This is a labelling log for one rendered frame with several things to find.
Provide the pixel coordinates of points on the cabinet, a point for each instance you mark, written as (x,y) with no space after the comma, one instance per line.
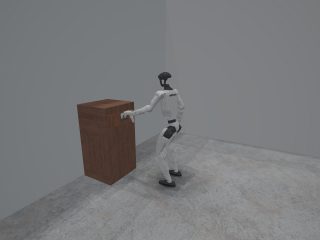
(108,153)

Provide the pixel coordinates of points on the robot left upper arm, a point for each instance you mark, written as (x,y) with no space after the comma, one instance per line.
(159,95)

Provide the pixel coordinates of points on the robot left hand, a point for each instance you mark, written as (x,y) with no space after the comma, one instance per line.
(128,112)

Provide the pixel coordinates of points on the humanoid robot head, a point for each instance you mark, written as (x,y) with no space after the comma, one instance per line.
(164,76)

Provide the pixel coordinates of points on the left robot forearm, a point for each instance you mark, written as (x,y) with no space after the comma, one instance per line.
(140,111)

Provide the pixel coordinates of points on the robot left foot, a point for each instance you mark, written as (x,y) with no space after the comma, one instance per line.
(165,183)

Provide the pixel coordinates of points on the right robot forearm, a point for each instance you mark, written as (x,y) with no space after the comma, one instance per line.
(179,115)

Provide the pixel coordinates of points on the robot right upper arm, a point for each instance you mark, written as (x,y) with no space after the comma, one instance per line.
(181,106)

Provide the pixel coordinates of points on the drawer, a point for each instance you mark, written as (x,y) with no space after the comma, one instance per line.
(114,119)

